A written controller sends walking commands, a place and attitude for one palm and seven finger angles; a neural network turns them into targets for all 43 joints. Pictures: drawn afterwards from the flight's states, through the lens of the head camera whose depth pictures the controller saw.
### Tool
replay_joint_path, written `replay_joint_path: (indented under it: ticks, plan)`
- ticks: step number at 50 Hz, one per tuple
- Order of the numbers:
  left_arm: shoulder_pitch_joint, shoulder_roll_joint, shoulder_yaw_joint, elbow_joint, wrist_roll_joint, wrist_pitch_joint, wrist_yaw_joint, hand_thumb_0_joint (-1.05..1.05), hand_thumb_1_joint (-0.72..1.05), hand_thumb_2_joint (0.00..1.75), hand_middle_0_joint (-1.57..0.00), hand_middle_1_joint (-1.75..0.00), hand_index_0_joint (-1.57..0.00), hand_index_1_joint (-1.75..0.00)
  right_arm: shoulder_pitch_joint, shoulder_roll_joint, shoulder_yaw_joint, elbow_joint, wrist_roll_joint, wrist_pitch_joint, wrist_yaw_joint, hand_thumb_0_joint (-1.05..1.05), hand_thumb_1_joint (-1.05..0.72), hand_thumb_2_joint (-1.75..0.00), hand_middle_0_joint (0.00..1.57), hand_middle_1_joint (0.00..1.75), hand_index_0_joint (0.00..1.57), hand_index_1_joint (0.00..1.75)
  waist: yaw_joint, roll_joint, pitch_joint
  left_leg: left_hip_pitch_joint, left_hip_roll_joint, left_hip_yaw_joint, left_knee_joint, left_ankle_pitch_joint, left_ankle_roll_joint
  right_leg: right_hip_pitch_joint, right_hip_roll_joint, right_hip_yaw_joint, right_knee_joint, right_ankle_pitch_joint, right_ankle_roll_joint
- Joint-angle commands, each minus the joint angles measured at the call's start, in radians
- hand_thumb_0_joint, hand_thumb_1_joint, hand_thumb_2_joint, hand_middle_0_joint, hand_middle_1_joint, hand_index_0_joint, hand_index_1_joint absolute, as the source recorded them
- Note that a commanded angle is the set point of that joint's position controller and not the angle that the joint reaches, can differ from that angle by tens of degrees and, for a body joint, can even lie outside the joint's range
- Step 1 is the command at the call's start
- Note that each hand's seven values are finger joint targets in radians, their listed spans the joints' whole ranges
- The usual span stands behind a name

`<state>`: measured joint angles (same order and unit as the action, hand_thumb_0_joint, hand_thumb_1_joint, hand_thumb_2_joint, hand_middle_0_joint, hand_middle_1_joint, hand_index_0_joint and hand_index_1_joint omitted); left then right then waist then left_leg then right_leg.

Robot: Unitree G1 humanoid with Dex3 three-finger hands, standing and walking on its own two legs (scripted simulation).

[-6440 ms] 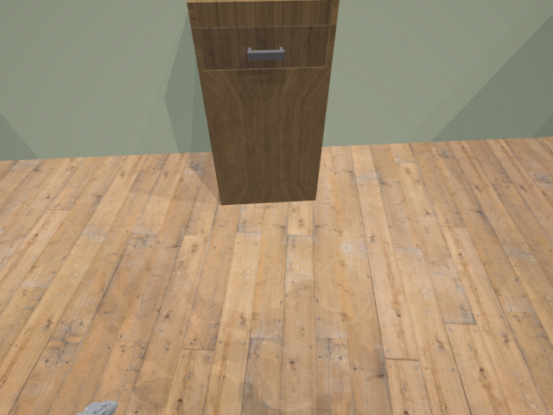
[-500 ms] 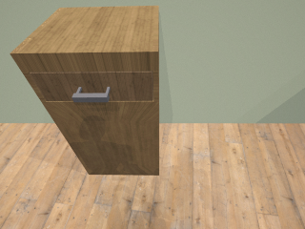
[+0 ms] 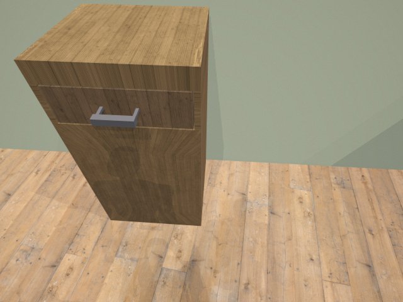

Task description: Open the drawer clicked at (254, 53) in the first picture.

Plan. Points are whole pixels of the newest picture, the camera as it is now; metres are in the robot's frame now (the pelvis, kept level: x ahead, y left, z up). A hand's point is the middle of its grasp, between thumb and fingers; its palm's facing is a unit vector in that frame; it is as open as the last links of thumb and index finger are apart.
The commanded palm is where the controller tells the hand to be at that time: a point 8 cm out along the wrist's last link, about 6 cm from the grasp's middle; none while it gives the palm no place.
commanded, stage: come to a stop and stand still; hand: left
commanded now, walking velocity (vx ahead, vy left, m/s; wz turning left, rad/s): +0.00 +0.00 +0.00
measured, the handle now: (116, 115) +0.60 +0.30 +0.01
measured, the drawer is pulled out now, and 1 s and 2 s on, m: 0.00 0.00 0.00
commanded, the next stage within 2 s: look again from close up in 0.10 s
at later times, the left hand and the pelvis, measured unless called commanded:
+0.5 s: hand out of the picture +0.00 +0.22 -0.17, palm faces +0.02 -0.98 -0.21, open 7.4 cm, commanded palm none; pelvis +0.00 +0.05 +0.00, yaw -1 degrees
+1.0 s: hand out of the picture +0.00 +0.22 -0.18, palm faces +0.02 -0.99 -0.16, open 7.3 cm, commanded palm none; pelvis +0.03 +0.06 -0.01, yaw -2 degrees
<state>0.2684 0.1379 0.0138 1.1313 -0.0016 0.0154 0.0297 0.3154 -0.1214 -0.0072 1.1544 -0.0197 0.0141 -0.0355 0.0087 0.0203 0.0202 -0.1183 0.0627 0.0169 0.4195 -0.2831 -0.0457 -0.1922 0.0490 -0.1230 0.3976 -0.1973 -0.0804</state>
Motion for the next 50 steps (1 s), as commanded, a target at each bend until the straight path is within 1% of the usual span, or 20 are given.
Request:
replay_joint_path:
  ticks: [1, 3, 9, 10, 11, 12, 13, 14, 16, 18, 19, 21, 25, 29, 32, 40, 44, 46, 48, 50]
  plan:
    - [0.044, 0.103, 0.019, -0.022, 0.004, -0.020, 0.005, 0.00, 0.90, 0.90, -0.20, -0.30, -0.20, -0.30, 0.075, -0.070, -0.005, -0.015, 0.002, -0.002, -0.013, 0.00, -0.90, -0.90, 0.20, 0.30, 0.20, 0.30, -0.006, -0.040, 0.095, -0.092, 0.025, -0.016, -0.065, 0.042, 0.054, -0.004, -0.168, 0.216, -0.180, -0.094, 0.065]
    - [0.051, 0.101, 0.017, -0.020, 0.006, -0.019, 0.006, 0.00, 0.90, 0.90, -0.20, -0.30, -0.20, -0.30, 0.090, -0.070, -0.006, -0.015, 0.003, -0.001, -0.012, 0.00, -0.90, -0.90, 0.20, 0.30, 0.20, 0.30, -0.009, -0.056, 0.103, -0.086, 0.023, -0.016, -0.070, 0.027, 0.055, -0.021, -0.164, 0.214, -0.190, -0.136, 0.063]
    - [0.076, 0.082, 0.016, -0.017, 0.007, -0.021, 0.005, 0.00, 0.90, 0.90, -0.20, -0.30, -0.20, -0.30, 0.103, -0.064, -0.003, -0.021, 0.002, -0.006, -0.011, 0.00, -0.90, -0.90, 0.20, 0.30, 0.20, 0.30, -0.010, -0.035, 0.100, -0.088, 0.018, -0.016, -0.080, 0.014, 0.060, -0.040, -0.161, 0.207, -0.185, -0.158, 0.057]
    - [0.151, 0.113, 0.016, -0.004, 0.024, -0.058, 0.048, 0.00, 0.90, 0.90, -0.20, -0.30, -0.20, -0.30, 0.009, -0.122, -0.019, -0.070, 0.008, -0.030, 0.005, 0.00, -0.90, -0.90, 0.20, 0.30, 0.20, 0.30, 0.019, -0.050, 0.123, -0.183, 0.015, 0.060, 0.111, -0.049, 0.021, 0.002, -0.208, 0.245, -0.136, 0.333, 0.165]
    - [0.136, 0.159, 0.026, -0.044, 0.023, -0.064, 0.041, 0.00, 0.90, 0.90, -0.20, -0.30, -0.20, -0.30, 0.075, -0.063, -0.015, -0.112, 0.010, -0.015, 0.002, 0.00, -0.90, -0.90, 0.20, 0.30, 0.20, 0.30, -0.028, -0.037, 0.017, -0.166, -0.014, -0.004, 0.190, -0.143, 0.038, 0.031, -0.280, 0.320, -0.142, 0.225, 0.108]
    - [0.110, 0.137, 0.020, -0.052, 0.024, -0.068, 0.033, 0.00, 0.90, 0.90, -0.20, -0.30, -0.20, -0.30, 0.072, -0.056, -0.013, -0.112, 0.007, -0.021, 0.005, 0.00, -0.90, -0.90, 0.20, 0.30, 0.20, 0.30, -0.031, 0.059, -0.001, -0.142, 0.000, -0.015, 0.184, -0.124, 0.047, -0.016, -0.284, 0.304, -0.132, 0.072, 0.008]
    - [0.082, 0.140, 0.017, -0.055, 0.019, -0.067, 0.025, 0.00, 0.90, 0.90, -0.20, -0.30, -0.20, -0.30, 0.093, -0.037, -0.011, -0.110, 0.007, -0.017, 0.011, 0.00, -0.90, -0.90, 0.20, 0.30, 0.20, 0.30, -0.048, 0.041, -0.020, -0.092, 0.007, 0.005, 0.135, -0.072, 0.057, -0.063, -0.257, 0.264, -0.142, -0.149, -0.029]
    - [0.067, 0.123, 0.020, -0.064, 0.020, -0.066, 0.021, 0.00, 0.90, 0.90, -0.20, -0.30, -0.20, -0.30, 0.137, -0.045, -0.008, -0.107, 0.000, -0.026, 0.015, 0.00, -0.90, -0.90, 0.20, 0.30, 0.20, 0.30, -0.058, 0.028, -0.043, -0.063, -0.007, -0.005, 0.085, -0.004, 0.065, -0.081, -0.224, 0.231, -0.100, -0.171, -0.025]
    - [0.064, 0.078, 0.010, -0.062, 0.012, -0.067, 0.015, 0.00, 0.90, 0.90, -0.20, -0.30, -0.20, -0.30, 0.154, -0.065, -0.002, -0.107, -0.002, -0.040, 0.012, 0.00, -0.90, -0.90, 0.20, 0.30, 0.20, 0.30, -0.050, -0.004, -0.018, -0.104, 0.032, -0.048, 0.015, 0.045, 0.080, -0.072, -0.164, 0.184, -0.035, -0.106, 0.000]
    - [0.067, 0.067, 0.004, -0.058, 0.013, -0.055, 0.010, 0.00, 0.90, 0.90, -0.20, -0.30, -0.20, -0.30, 0.118, -0.073, 0.001, -0.115, -0.001, -0.048, 0.009, 0.00, -0.90, -0.90, 0.20, 0.30, 0.20, 0.30, -0.026, 0.080, 0.056, -0.180, 0.049, -0.086, -0.054, 0.051, 0.089, -0.051, -0.142, 0.160, 0.007, -0.066, 0.013]
    - [0.079, 0.064, 0.001, -0.052, 0.012, -0.055, 0.007, 0.00, 0.90, 0.90, -0.20, -0.30, -0.20, -0.30, 0.113, -0.078, 0.007, -0.116, -0.001, -0.053, 0.006, 0.00, -0.90, -0.90, 0.20, 0.30, 0.20, 0.30, -0.015, 0.075, 0.068, -0.207, 0.060, -0.096, -0.073, 0.082, 0.094, -0.016, -0.134, 0.143, 0.034, -0.007, 0.020]
    - [0.096, 0.055, -0.003, -0.041, 0.009, -0.053, 0.004, 0.00, 0.90, 0.90, -0.20, -0.30, -0.20, -0.30, 0.107, -0.088, 0.010, -0.116, 0.002, -0.058, 0.001, 0.00, -0.90, -0.90, 0.20, 0.30, 0.20, 0.30, -0.006, 0.005, 0.072, -0.218, 0.057, -0.097, -0.090, 0.095, 0.097, 0.021, -0.135, 0.135, 0.043, 0.041, 0.027]
    - [0.093, 0.057, -0.007, -0.040, 0.009, -0.043, 0.003, 0.00, 0.90, 0.90, -0.20, -0.30, -0.20, -0.30, 0.120, -0.100, 0.016, -0.103, 0.001, -0.059, -0.001, 0.00, -0.90, -0.90, 0.20, 0.30, 0.20, 0.30, 0.000, -0.018, 0.110, -0.232, 0.054, -0.103, -0.124, 0.072, 0.099, 0.018, -0.135, 0.126, 0.053, 0.035, 0.037]
    - [0.087, 0.059, -0.007, -0.046, 0.009, -0.039, 0.005, 0.00, 0.90, 0.90, -0.20, -0.30, -0.20, -0.30, 0.128, -0.101, 0.019, -0.087, 0.000, -0.062, -0.002, 0.00, -0.90, -0.90, 0.20, 0.30, 0.20, 0.30, 0.001, 0.003, 0.106, -0.210, 0.051, -0.108, -0.140, 0.103, 0.099, 0.015, -0.138, 0.123, 0.066, 0.044, 0.042]
    - [0.086, 0.060, -0.005, -0.046, 0.008, -0.039, 0.006, 0.00, 0.90, 0.90, -0.20, -0.30, -0.20, -0.30, 0.127, -0.099, 0.020, -0.076, 0.001, -0.064, -0.004, 0.00, -0.90, -0.90, 0.20, 0.30, 0.20, 0.30, -0.001, -0.019, 0.077, -0.166, 0.048, -0.094, -0.122, 0.172, 0.100, 0.021, -0.143, 0.125, 0.068, 0.077, 0.045]
    - [0.089, 0.056, -0.003, -0.038, 0.010, -0.037, 0.008, 0.00, 0.90, 0.90, -0.20, -0.30, -0.20, -0.30, 0.119, -0.098, 0.020, -0.051, 0.003, -0.063, -0.009, 0.00, -0.90, -0.90, 0.20, 0.30, 0.20, 0.30, -0.007, -0.017, 0.053, -0.106, 0.046, -0.071, -0.095, 0.269, 0.100, 0.020, -0.147, 0.125, 0.081, 0.111, 0.048]
    - [0.101, 0.060, 0.006, -0.039, 0.022, -0.033, 0.001, 0.00, 0.90, 0.90, -0.20, -0.30, -0.20, -0.30, 0.116, -0.110, 0.014, -0.047, -0.001, -0.049, -0.001, 0.00, -0.90, -0.90, 0.20, 0.30, 0.20, 0.30, -0.003, 0.002, 0.099, -0.161, 0.038, -0.079, -0.106, -0.055, 0.118, -0.008, -0.138, 0.124, 0.103, -0.081, 0.029]
    - [0.104, 0.061, 0.011, -0.046, 0.027, -0.033, -0.005, 0.00, 0.90, 0.90, -0.20, -0.30, -0.20, -0.30, 0.105, -0.117, 0.011, -0.055, -0.002, -0.045, 0.002, 0.00, -0.90, -0.90, 0.20, 0.30, 0.20, 0.30, 0.002, 0.032, 0.136, -0.198, 0.042, -0.090, -0.117, -0.151, 0.129, -0.030, -0.131, 0.124, 0.118, -0.140, 0.021]
    - [0.118, 0.065, 0.017, -0.051, 0.031, -0.035, -0.009, 0.00, 0.90, 0.90, -0.20, -0.30, -0.20, -0.30, 0.104, -0.118, 0.008, -0.065, -0.002, -0.043, 0.006, 0.00, -0.90, -0.90, 0.20, 0.30, 0.20, 0.30, 0.004, 0.019, 0.157, -0.224, 0.037, -0.092, -0.104, -0.191, 0.136, -0.038, -0.131, 0.137, 0.121, -0.177, 0.012]
    - [0.145, 0.073, 0.024, -0.048, 0.030, -0.043, -0.009, 0.00, 0.90, 0.90, -0.20, -0.30, -0.20, -0.30, 0.100, -0.111, 0.008, -0.076, -0.002, -0.048, 0.007, 0.00, -0.90, -0.90, 0.20, 0.30, 0.20, 0.30, 0.013, -0.028, 0.149, -0.247, 0.010, -0.058, -0.019, -0.106, 0.131, -0.001, -0.160, 0.182, 0.106, -0.140, -0.005]
